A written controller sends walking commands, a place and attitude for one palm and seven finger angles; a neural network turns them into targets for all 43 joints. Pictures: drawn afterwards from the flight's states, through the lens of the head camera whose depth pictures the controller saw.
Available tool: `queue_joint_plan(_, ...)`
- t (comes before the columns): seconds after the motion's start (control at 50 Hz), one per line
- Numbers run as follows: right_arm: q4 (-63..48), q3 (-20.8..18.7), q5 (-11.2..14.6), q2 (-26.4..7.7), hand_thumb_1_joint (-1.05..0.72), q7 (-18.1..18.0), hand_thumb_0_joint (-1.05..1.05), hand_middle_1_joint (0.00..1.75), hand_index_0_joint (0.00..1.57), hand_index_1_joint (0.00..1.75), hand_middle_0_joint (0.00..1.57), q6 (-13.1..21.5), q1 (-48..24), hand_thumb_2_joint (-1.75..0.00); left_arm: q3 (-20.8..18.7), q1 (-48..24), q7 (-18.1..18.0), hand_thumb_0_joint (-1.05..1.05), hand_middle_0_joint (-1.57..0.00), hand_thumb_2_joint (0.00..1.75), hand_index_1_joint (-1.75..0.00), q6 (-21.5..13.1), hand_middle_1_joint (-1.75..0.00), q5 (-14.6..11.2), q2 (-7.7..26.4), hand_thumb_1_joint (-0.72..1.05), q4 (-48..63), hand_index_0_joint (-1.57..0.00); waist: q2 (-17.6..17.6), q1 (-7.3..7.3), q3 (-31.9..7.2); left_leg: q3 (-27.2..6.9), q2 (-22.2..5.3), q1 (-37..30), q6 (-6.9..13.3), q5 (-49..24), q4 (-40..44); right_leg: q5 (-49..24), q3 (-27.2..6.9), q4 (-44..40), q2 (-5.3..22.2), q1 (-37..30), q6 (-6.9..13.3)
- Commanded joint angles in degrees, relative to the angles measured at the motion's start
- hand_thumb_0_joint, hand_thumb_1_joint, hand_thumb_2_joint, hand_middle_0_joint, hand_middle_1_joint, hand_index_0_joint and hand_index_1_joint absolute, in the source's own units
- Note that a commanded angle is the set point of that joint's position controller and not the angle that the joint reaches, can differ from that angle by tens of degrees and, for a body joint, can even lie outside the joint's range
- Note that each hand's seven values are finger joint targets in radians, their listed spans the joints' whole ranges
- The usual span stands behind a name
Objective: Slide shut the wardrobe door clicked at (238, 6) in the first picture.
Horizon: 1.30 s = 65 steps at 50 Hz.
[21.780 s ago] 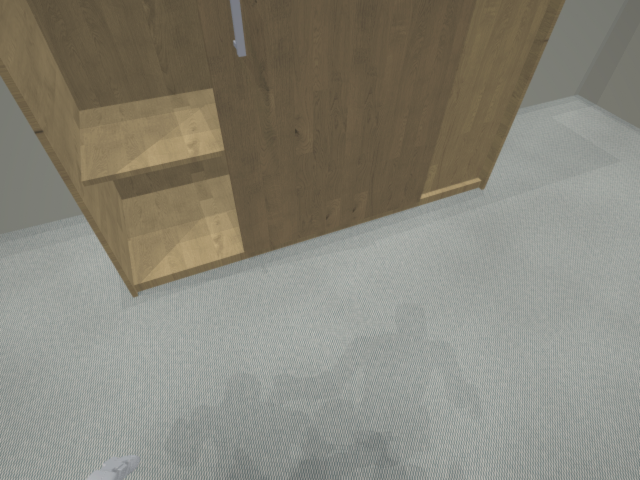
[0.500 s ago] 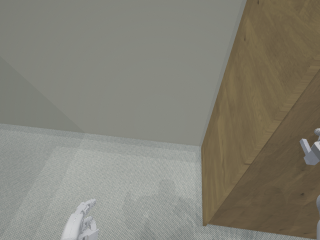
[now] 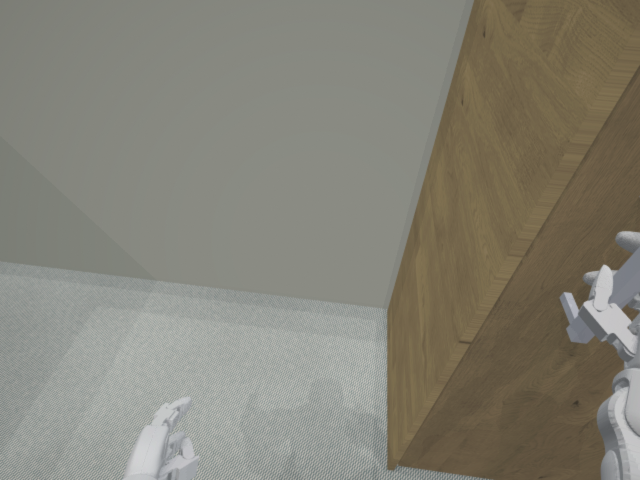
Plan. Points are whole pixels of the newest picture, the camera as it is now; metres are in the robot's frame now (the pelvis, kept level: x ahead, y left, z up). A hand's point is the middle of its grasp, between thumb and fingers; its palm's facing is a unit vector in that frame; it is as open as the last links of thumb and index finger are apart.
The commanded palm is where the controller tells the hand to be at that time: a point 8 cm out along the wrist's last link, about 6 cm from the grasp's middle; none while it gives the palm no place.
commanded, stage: stop walking and hold the door there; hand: right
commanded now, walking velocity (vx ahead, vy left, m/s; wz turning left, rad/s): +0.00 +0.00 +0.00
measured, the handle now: (613, 272) +0.31 -0.31 +0.17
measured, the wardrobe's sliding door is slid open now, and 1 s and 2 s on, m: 0.00 0.00 0.00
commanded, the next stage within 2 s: loosen the grip on the handle in 1.74 s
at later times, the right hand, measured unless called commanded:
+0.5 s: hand (591, 304) +0.27 -0.27 +0.16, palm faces +0.53 +0.83 -0.18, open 6.5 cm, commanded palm +0.23 -0.28 +0.15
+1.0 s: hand (603, 311) +0.26 -0.27 +0.16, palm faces +0.27 +0.96 -0.12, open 6.4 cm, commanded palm +0.23 -0.29 +0.15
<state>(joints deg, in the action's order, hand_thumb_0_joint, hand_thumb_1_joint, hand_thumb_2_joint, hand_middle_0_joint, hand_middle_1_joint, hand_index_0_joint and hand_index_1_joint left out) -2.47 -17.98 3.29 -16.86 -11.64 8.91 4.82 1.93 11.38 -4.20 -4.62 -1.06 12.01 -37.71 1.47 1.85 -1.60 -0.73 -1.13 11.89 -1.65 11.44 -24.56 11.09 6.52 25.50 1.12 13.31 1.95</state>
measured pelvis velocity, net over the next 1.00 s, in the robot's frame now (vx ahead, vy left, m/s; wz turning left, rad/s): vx -0.07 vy -0.09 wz -0.03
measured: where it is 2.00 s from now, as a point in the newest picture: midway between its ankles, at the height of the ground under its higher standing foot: outside the picture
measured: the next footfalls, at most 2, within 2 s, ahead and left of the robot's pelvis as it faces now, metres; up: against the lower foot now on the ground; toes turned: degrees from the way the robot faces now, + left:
left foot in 1.22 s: -0.13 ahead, -0.02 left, +0.00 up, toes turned +4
right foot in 1.32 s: -0.02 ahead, -0.28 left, +0.00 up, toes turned +11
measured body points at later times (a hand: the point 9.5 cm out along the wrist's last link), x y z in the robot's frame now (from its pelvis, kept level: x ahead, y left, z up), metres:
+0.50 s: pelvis +0.01 +0.00 +0.00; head +0.00 +0.00 +0.45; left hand +0.18 +0.22 -0.09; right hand +0.24 -0.31 +0.17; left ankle +0.02 +0.14 -0.74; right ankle +0.03 -0.09 -0.74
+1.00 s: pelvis -0.07 -0.09 -0.01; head -0.03 -0.10 +0.44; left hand +0.12 +0.13 -0.10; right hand +0.24 -0.32 +0.16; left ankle -0.08 +0.08 -0.66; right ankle +0.01 -0.12 -0.74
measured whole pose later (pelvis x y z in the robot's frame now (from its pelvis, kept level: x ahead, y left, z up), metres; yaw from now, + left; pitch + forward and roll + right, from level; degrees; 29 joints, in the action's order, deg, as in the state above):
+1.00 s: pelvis -0.07 -0.09 -0.01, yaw -2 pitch -1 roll +3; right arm -6.8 -6.3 2.9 -13.4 -10.3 6.0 -7.1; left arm 1.0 7.5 -3.7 -1.0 -1.5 12.2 -35.3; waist 3.2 -0.3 5.3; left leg -0.1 -2.2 26.8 -2.5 27.5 -63.0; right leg 8.3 6.6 27.8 -2.1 19.2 8.2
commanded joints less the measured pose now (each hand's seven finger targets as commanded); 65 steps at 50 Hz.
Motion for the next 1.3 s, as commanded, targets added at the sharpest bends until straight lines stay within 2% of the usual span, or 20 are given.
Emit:
queue_joint_plan(0.0,-12.81,5.30,-1.95,-6.54,-0.90,2.96,0.00,1.40,0.45,1.40,0.45,3.48,-8.61,-0.90,-2.94,-6.14,-0.60,0.00,-0.20,0.90,-0.30,-2.60,-0.30,0.08,7.44,0.90,8.48,-0.20,1.32,-2.27,-6.19,-2.45,-1.12,2.25,1.19,-5.49,2.85,-1.47,-6.96,-6.61,6.69,-6.44,-0.77)
queue_joint_plan(0.5,-14.89,3.54,-1.77,-7.60,-0.90,2.28,0.00,1.40,0.45,1.40,0.45,3.14,-4.04,-0.90,-3.23,-6.62,-1.21,0.00,-0.20,0.90,-0.30,-0.99,-0.30,0.00,7.61,0.90,9.46,-0.20,1.20,-1.94,-5.33,-2.16,-2.23,-0.46,1.47,-9.10,4.21,-5.67,-6.55,-5.38,5.21,-3.91,-1.18)
queue_joint_plan(0.64,-13.48,3.45,-2.03,-9.45,-0.90,2.44,0.00,1.40,0.45,1.40,0.45,3.27,-5.08,-0.90,-4.08,-5.84,-0.57,0.00,-0.20,0.90,-0.30,1.38,-0.30,-0.26,7.64,0.90,10.22,-0.20,-3.90,-2.13,-8.19,-6.97,-10.35,0.22,3.58,-27.28,2.72,-14.22,-5.19,5.04,2.76,-3.97,-2.00)
queue_joint_plan(0.76,-11.67,4.41,-2.38,-10.04,-0.90,2.84,0.00,1.40,0.45,1.40,0.45,2.92,-11.94,-0.90,-3.85,-7.32,-0.13,0.00,-0.20,0.90,-0.30,2.55,-0.30,-0.68,7.34,0.90,10.24,-0.20,-14.41,-1.22,-7.23,-12.46,-22.43,0.36,8.82,-27.80,3.09,11.36,-11.10,15.35,1.85,4.72,-2.10)
queue_joint_plan(0.82,-15.23,8.40,-2.60,-7.06,-0.90,3.09,0.00,1.40,0.45,1.40,0.45,2.90,-16.47,-0.90,-3.33,-8.55,-0.33,0.00,-0.20,0.90,-0.30,2.59,-0.30,-0.51,7.26,0.90,9.64,-0.20,-7.71,-3.29,-8.01,-3.48,-15.69,6.58,3.27,-18.15,-6.23,-5.38,-11.53,0.22,3.95,-4.32,-1.70)
queue_joint_plan(0.84,-16.50,9.51,-2.35,-5.78,-0.90,3.26,0.00,1.40,0.45,1.40,0.45,3.23,-15.68,-0.90,-3.75,-9.56,-0.63,0.00,-0.20,0.90,-0.30,2.56,-0.30,-0.51,8.64,0.90,10.77,-0.20,4.04,-2.40,-7.63,2.05,-6.99,10.53,0.13,-7.01,-14.65,-17.44,-16.43,-5.41,9.34,-5.92,0.50)
queue_joint_plan(0.86,-19.08,11.32,-1.76,-4.81,-0.90,3.56,0.00,1.40,0.45,1.40,0.45,3.66,-16.12,-0.90,-3.51,-10.06,-0.46,0.00,-0.20,0.90,-0.30,2.54,-0.30,-0.78,8.46,0.90,12.48,-0.20,16.87,-1.59,-9.50,3.89,-2.05,12.42,-1.08,20.04,-28.11,-25.75,-21.79,-10.81,16.70,-5.38,3.68)
queue_joint_plan(0.92,-22.66,17.05,-1.69,0.10,-0.90,3.89,0.00,1.40,0.45,1.40,0.45,4.24,-23.37,-0.90,-2.79,-9.70,0.41,0.00,-0.20,0.90,-0.30,0.94,-0.30,-0.45,6.79,0.90,11.07,-0.20,6.97,-2.44,-10.62,-0.81,-1.13,13.79,0.16,20.18,-46.05,-10.46,-20.16,-10.67,15.47,-3.40,3.77)
queue_joint_plan(0.98,-20.59,19.00,-1.45,1.56,-0.90,4.36,0.00,1.40,0.45,1.40,0.45,1.44,-25.90,-0.90,-3.51,-7.27,0.52,0.00,-0.20,0.90,-0.30,0.39,-0.30,-0.35,7.36,0.90,8.94,-0.20,-4.08,-3.00,-11.42,-0.07,-0.07,17.39,-0.59,12.94,-45.09,-1.44,-17.13,-12.33,12.75,-11.01,-1.52)
queue_joint_plan(1.04,-21.48,22.54,-0.94,4.11,-0.90,4.61,0.00,1.40,0.45,1.40,0.45,-0.94,-30.87,-0.90,-1.91,-9.42,0.47,0.00,-0.20,0.90,-0.30,0.46,-0.30,0.53,5.66,0.90,8.74,-0.20,4.89,-1.99,-12.33,2.63,1.54,12.32,0.63,12.35,-34.66,8.84,-14.18,-20.16,9.52,-13.81,-10.52)
queue_joint_plan(1.1,-21.13,24.27,0.16,4.89,-0.90,4.58,0.00,1.40,0.45,1.40,0.45,-3.09,-34.86,-0.90,-2.12,-10.32,0.53,0.00,-0.20,0.90,-0.30,0.49,-0.30,1.77,5.00,0.90,9.64,-0.20,18.97,-0.48,-13.24,10.43,6.36,-5.87,2.59,19.68,-12.28,-5.50,-4.98,-24.65,2.81,-10.34,-22.66)
queue_joint_plan(1.12,-20.38,23.61,0.17,4.59,-0.90,4.55,0.00,1.40,0.45,1.40,0.45,-3.06,-34.86,-0.90,-2.74,-9.61,0.96,0.00,-0.20,0.90,-0.30,0.40,-0.30,1.79,4.93,0.90,9.74,-0.20,19.56,0.00,-13.75,13.96,8.38,-12.81,3.90,23.08,-2.76,-14.52,-1.21,-20.12,0.47,-8.34,-26.57)
queue_joint_plan(1.14,-18.33,23.81,-0.82,4.02,-0.90,4.62,0.00,1.40,0.45,1.40,0.45,-2.58,-34.25,-0.90,-3.38,-8.26,1.79,0.00,-0.20,0.90,-0.30,0.59,-0.30,1.32,5.27,0.90,9.04,-0.20,8.98,1.28,-13.97,10.82,3.53,-14.70,8.58,20.61,9.39,-19.67,4.48,0.42,-5.25,-6.93,-27.82)
queue_joint_plan(1.16,-16.54,23.34,-2.02,3.48,-0.90,4.97,0.00,1.40,0.45,1.40,0.45,-1.44,-34.11,-0.90,-3.61,-6.86,2.28,0.00,-0.20,0.90,-0.30,0.82,-0.30,-0.22,6.05,0.90,7.33,-0.20,-20.84,2.03,-10.57,-5.10,-14.12,1.80,16.12,6.96,12.53,-0.38,-5.36,35.21,-4.34,-8.44,-18.08)
queue_joint_plan(1.18,-15.41,25.59,-1.41,7.17,-0.90,5.84,0.00,1.40,0.45,1.40,0.45,-1.46,-36.13,-0.90,-2.65,-9.01,1.90,0.00,-0.20,0.90,-0.30,1.91,-0.30,-1.12,5.80,0.90,7.59,-0.20,-29.04,0.66,-3.98,-12.56,-20.15,8.37,20.39,-4.39,6.12,21.78,-20.47,54.88,-0.30,4.15,-7.94)
queue_joint_plan(1.2,-12.50,25.06,-0.65,8.49,-0.90,6.48,0.00,1.40,0.45,1.40,0.45,-2.01,-36.36,-0.90,-1.66,-9.18,1.56,0.00,-0.20,0.90,-0.30,2.69,-0.30,-0.83,4.50,0.90,7.62,-0.20,-21.78,-0.84,-2.07,-11.90,-20.34,3.74,19.47,-10.85,5.05,23.07,-21.05,57.51,-1.49,14.31,12.06)
queue_joint_plan(1.22,-24.04,23.73,-0.05,5.06,-0.90,7.17,0.00,1.40,0.45,1.40,0.45,-0.57,-44.38,-0.90,0.28,-11.21,3.01,0.00,-0.20,0.90,-0.30,1.51,-0.30,0.59,1.36,0.90,10.59,-0.20,-14.75,-2.04,-2.52,-13.37,-21.79,-7.92,16.08,-17.05,-0.58,24.27,-20.86,42.30,2.61,23.50,14.55)
queue_joint_plan(1.24,-20.40,24.96,-1.63,5.65,-0.90,7.45,0.00,1.40,0.45,1.40,0.45,0.42,-42.75,-0.90,1.47,-11.03,3.76,0.00,-0.20,0.90,-0.30,1.63,-0.30,1.42,0.65,0.90,9.52,-0.20,-9.40,-3.33,-4.20,-6.91,-20.11,-7.97,9.14,-12.52,-5.78,20.09,-15.91,24.44,4.94,18.98,3.68)
queue_joint_plan(1.26,-12.05,13.68,-1.29,-1.60,-0.90,5.97,0.00,1.40,0.45,1.40,0.45,0.52,-36.11,-0.90,-1.64,-7.23,2.70,0.00,-0.20,0.90,-0.30,2.68,-0.30,0.62,5.27,0.90,6.71,-0.20,-8.76,-2.37,-8.71,-0.77,-11.85,-8.50,10.11,-14.15,-11.17,8.30,-8.13,11.13,1.86,11.15,-1.75)
queue_joint_plan(1.28,-15.68,25.32,-0.02,9.03,-0.90,7.29,0.00,1.40,0.45,1.40,0.45,0.72,-37.73,-0.90,-1.57,-7.11,2.48,0.00,-0.20,0.90,-0.30,2.87,-0.30,-0.21,4.98,0.90,7.06,-0.20,-0.26,-5.13,-14.01,4.93,-5.16,-2.90,6.70,-12.17,-23.33,-7.99,-6.77,0.05,-2.23,-7.15,-3.39)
